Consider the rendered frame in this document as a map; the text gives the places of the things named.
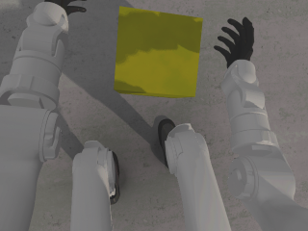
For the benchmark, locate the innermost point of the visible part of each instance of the right robot shin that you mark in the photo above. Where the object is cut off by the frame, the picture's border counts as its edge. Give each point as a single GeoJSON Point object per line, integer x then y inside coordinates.
{"type": "Point", "coordinates": [187, 127]}

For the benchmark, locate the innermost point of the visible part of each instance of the carton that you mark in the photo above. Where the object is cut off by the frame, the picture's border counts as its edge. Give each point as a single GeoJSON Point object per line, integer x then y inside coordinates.
{"type": "Point", "coordinates": [157, 54]}

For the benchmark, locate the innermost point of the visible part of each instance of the robot right hand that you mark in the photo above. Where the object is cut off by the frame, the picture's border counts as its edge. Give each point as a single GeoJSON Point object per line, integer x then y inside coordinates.
{"type": "Point", "coordinates": [242, 49]}

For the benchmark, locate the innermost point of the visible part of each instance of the left robot upper arm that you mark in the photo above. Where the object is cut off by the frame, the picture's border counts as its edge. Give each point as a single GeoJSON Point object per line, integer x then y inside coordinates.
{"type": "Point", "coordinates": [28, 138]}

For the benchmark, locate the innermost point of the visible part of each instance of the right robot upper arm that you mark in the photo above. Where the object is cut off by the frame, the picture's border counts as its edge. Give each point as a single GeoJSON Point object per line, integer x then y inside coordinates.
{"type": "Point", "coordinates": [266, 187]}

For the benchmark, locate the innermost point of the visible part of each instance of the robot left hand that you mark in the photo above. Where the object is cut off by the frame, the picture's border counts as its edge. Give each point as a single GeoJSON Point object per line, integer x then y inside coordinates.
{"type": "Point", "coordinates": [68, 9]}

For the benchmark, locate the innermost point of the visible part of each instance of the left robot thigh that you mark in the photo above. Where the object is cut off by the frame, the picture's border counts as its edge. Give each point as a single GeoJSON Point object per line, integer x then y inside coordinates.
{"type": "Point", "coordinates": [90, 200]}

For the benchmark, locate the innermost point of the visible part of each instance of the left robot forearm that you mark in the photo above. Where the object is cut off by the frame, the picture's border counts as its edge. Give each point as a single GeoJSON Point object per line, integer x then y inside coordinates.
{"type": "Point", "coordinates": [38, 60]}

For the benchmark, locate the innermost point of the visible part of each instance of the right robot forearm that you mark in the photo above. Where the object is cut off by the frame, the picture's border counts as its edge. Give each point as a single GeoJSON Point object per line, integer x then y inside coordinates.
{"type": "Point", "coordinates": [248, 117]}

